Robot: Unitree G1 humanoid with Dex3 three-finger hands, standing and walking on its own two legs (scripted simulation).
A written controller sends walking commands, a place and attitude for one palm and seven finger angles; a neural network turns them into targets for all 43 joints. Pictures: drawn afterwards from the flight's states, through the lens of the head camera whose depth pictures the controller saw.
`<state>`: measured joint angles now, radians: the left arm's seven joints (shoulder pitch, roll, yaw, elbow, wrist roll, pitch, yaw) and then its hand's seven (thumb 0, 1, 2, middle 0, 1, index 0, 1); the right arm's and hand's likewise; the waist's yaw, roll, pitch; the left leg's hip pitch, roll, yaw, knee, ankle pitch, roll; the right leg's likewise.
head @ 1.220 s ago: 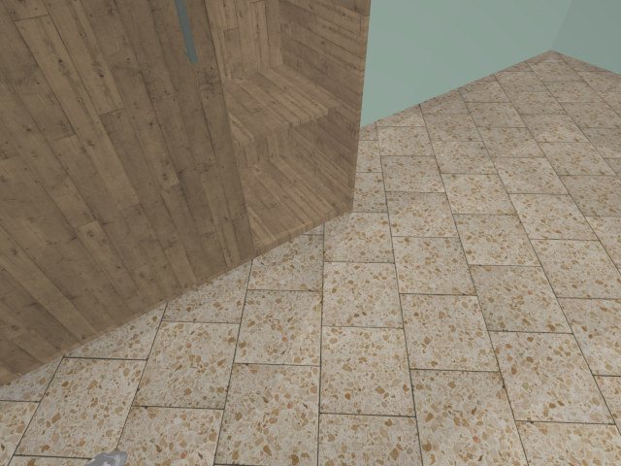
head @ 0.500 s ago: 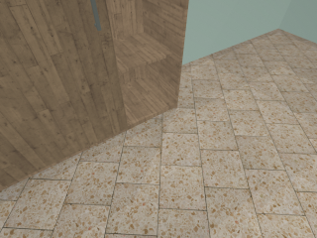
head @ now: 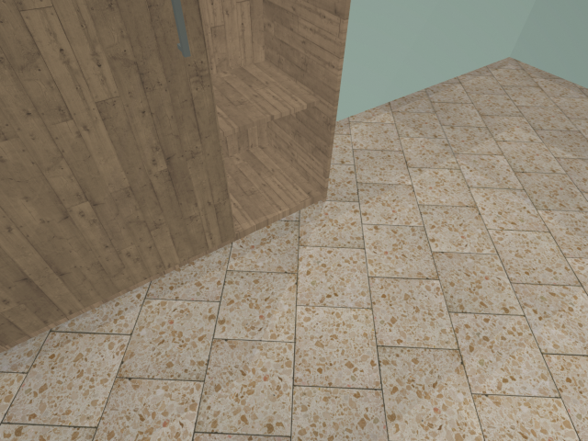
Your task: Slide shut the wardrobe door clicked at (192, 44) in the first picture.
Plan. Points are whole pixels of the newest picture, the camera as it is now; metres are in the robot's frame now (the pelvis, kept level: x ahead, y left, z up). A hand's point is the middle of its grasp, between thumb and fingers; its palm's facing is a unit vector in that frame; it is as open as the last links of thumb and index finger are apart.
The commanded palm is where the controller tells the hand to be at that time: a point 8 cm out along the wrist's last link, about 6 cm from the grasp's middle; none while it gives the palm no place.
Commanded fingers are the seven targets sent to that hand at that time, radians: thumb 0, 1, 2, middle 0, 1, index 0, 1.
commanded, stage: look at it before walking up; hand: left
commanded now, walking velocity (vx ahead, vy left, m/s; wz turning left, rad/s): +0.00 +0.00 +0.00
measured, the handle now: (177, 19) +0.97 +0.34 +0.17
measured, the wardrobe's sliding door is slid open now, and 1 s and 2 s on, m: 0.49 0.49 0.49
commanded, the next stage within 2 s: walk to a spot facing it in 0.22 s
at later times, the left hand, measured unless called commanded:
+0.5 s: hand out of the picture +0.06 +0.23 -0.17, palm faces -0.06 -0.96 -0.29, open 7.4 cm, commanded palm none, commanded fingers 0.00 0.90 0.90 -0.20 -0.30 -0.20 -0.30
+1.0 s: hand out of the picture +0.13 +0.15 -0.17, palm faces -0.19 -0.97 -0.17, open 7.4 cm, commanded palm none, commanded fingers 0.00 0.90 0.90 -0.20 -0.30 -0.20 -0.30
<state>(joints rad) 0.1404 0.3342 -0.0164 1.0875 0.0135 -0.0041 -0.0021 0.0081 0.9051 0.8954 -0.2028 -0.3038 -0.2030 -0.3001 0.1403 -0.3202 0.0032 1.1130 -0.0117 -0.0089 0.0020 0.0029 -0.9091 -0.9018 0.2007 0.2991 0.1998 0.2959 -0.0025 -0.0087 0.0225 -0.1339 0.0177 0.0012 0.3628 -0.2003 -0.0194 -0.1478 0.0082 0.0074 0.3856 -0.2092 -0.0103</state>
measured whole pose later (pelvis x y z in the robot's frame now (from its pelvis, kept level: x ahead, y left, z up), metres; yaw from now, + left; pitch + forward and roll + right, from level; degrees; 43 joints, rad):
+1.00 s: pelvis +0.16 -0.03 -0.01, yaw -18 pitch +1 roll +0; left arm 0.47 0.14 0.03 1.07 0.03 -0.05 0.00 0.01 0.90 0.90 -0.20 -0.30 -0.20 -0.30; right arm 0.10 -0.18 -0.06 0.94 -0.02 -0.01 0.03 0.01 -0.91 -0.90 0.20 0.30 0.20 0.30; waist 0.06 0.00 0.04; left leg -0.61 0.11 0.05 0.86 -0.20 -0.06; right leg -0.02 0.05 0.10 0.35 -0.34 -0.04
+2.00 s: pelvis +0.50 -0.16 -0.02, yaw -53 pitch +0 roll -2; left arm 0.25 0.23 0.07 0.94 0.02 0.01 -0.01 0.00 0.92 0.90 -0.20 -0.30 -0.20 -0.30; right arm 0.12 -0.18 -0.04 0.88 -0.01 -0.01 0.00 0.00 -0.91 -0.90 0.20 0.30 0.20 0.30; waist 0.03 -0.01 0.04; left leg -0.43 0.08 0.06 0.70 -0.28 -0.08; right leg -0.28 0.05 0.05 0.56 -0.28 0.00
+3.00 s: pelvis +0.50 -0.19 -0.01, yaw -23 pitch +0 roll +3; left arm 0.23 0.20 0.03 0.90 0.03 0.01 0.01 0.01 0.90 0.90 -0.20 -0.30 -0.20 -0.30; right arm 0.14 -0.29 -0.10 0.92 -0.02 0.09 0.03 0.00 -0.92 -0.90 0.19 0.30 0.19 0.29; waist 0.00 0.00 0.09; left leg -0.41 0.05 0.04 0.90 -0.43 -0.08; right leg -0.20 -0.14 -0.20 0.54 -0.33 0.00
